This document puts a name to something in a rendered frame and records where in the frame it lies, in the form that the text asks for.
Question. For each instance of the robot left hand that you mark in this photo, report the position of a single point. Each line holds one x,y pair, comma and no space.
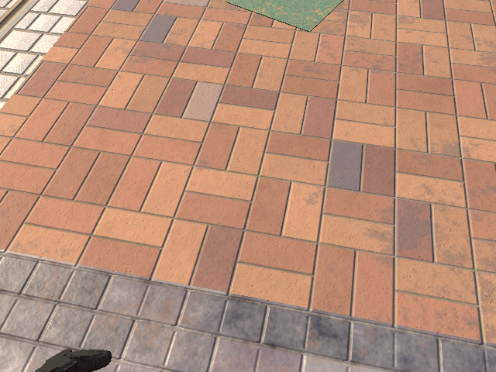
78,361

